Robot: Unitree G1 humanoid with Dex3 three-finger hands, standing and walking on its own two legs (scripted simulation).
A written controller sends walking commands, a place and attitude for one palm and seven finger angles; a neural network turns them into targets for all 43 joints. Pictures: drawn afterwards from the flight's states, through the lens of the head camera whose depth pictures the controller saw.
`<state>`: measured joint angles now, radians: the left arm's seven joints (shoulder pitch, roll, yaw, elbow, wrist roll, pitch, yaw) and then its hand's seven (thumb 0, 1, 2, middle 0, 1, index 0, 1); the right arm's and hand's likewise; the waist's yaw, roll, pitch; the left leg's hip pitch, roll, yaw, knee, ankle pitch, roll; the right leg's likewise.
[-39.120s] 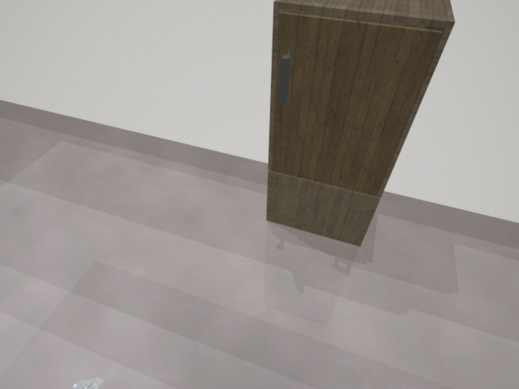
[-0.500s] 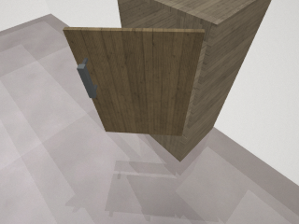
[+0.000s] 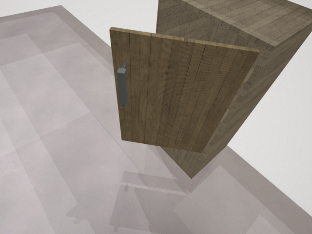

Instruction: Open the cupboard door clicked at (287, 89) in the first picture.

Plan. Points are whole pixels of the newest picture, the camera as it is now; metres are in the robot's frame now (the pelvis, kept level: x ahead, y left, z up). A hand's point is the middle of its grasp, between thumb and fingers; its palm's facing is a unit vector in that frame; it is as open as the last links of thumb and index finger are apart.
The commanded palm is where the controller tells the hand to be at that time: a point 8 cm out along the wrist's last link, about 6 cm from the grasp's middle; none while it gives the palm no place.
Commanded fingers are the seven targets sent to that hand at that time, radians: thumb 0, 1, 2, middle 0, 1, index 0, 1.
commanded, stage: come to a stop and stand still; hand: left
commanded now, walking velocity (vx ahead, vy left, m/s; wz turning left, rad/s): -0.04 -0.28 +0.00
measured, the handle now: (124, 83) +0.56 +0.16 +0.03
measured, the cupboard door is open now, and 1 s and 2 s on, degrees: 41 41 41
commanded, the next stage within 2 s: look again from close up in 0.74 s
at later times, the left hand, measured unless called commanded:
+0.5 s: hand out of the picture +0.06 +0.15 -0.16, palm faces -0.03 -0.97 -0.24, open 7.3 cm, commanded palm none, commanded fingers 0.00 0.90 0.90 -0.20 -0.30 -0.20 -0.30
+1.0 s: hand out of the picture +0.00 +0.15 -0.16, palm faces -0.02 -0.98 -0.20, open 7.4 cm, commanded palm none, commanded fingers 0.00 0.90 0.90 -0.20 -0.30 -0.20 -0.30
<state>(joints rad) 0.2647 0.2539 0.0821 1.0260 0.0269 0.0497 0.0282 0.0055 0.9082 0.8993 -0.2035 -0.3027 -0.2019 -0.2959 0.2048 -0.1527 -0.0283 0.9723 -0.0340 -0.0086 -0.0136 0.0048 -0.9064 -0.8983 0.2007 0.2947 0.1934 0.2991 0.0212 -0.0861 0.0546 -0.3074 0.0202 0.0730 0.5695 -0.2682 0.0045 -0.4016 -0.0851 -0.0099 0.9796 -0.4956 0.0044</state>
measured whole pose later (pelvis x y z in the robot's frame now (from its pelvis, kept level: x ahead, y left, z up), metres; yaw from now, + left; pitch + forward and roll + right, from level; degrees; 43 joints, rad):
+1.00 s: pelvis +0.00 -0.03 +0.01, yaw -2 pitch +0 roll +0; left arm 0.33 0.16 -0.01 1.10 0.01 -0.02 0.03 0.00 0.91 0.90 -0.20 -0.30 -0.20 -0.30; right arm 0.30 -0.16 0.02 1.11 -0.01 -0.01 -0.03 0.01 -0.91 -0.90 0.20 0.30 0.20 0.30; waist 0.00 0.00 0.01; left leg -0.15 0.00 0.09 0.43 -0.28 0.03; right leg -0.17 0.06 -0.05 0.42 -0.26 -0.07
